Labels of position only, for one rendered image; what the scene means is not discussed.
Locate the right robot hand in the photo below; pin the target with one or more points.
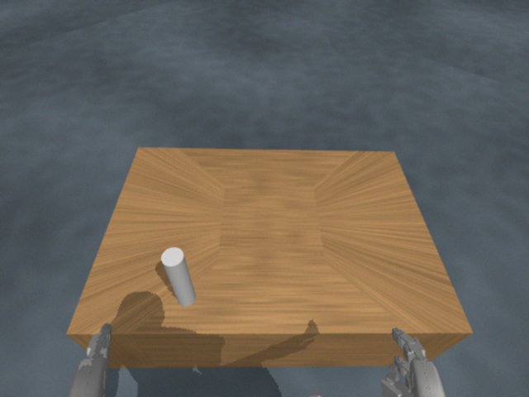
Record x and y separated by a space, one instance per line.
421 376

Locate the can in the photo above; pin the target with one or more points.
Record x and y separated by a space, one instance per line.
177 271

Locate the left robot hand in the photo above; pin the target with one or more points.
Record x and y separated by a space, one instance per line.
90 377

